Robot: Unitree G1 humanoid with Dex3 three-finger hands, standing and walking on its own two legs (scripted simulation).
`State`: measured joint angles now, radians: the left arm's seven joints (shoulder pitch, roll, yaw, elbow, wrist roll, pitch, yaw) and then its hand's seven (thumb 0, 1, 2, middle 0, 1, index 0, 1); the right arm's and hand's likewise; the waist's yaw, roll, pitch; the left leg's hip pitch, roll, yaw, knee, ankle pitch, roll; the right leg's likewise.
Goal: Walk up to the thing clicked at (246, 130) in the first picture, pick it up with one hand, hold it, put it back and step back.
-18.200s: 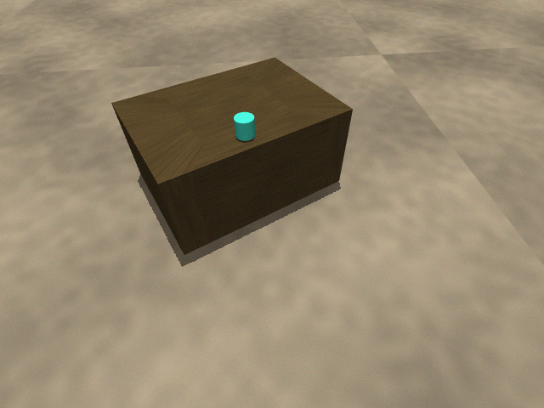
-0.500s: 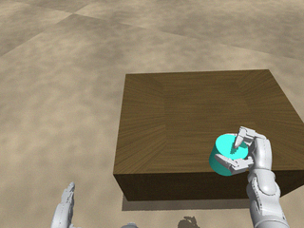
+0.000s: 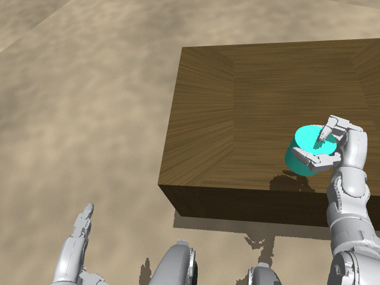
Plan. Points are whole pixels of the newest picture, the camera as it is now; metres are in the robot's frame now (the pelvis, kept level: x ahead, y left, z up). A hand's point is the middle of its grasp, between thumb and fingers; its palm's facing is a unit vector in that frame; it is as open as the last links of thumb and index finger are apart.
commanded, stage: crouch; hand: right
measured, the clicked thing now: (308, 151) +0.44 -0.18 -0.04
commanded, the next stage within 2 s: lower in 0.52 s
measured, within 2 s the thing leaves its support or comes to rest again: rests again in 1.54 s
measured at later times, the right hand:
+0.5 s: hand (311, 142) +0.47 -0.19 -0.05, palm faces +0.17 +0.98 -0.01, open 7.0 cm
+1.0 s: hand (304, 151) +0.48 -0.19 -0.10, palm faces +0.18 +0.98 +0.00, open 6.9 cm
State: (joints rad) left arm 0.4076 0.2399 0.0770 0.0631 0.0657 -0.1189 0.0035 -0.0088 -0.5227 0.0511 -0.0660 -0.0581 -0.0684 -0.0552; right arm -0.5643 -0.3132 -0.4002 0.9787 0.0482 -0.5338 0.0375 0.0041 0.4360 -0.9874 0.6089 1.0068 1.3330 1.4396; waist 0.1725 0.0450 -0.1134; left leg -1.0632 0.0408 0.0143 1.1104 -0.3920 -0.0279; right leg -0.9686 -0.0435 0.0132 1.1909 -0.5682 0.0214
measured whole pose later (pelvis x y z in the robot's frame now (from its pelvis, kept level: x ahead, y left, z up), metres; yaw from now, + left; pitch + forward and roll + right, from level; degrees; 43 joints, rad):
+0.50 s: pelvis +0.00 +0.00 -0.03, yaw +0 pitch +25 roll +2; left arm 0.44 0.26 0.09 -0.13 0.08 -0.09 -0.03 -0.01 -0.51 0.05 -0.06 -0.05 -0.07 -0.05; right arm -0.63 -0.38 -0.48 1.03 0.00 -0.56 0.04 0.00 0.41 -0.96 0.59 1.02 1.30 1.39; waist 0.24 0.03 -0.14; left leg -1.24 0.04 0.03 1.25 -0.44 -0.03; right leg -1.16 -0.05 0.04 1.35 -0.63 0.02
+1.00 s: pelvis -0.01 +0.00 -0.07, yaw +0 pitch +28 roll +3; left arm 0.46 0.28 0.10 -0.28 0.09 -0.10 -0.05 -0.01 -0.52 0.05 -0.07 -0.05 -0.06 -0.05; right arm -0.68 -0.45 -0.55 1.12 -0.03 -0.61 0.05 0.00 0.42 -0.97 0.60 1.02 1.32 1.43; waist 0.31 0.04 -0.15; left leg -1.41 0.04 0.05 1.37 -0.46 -0.02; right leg -1.33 -0.05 0.07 1.49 -0.66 0.03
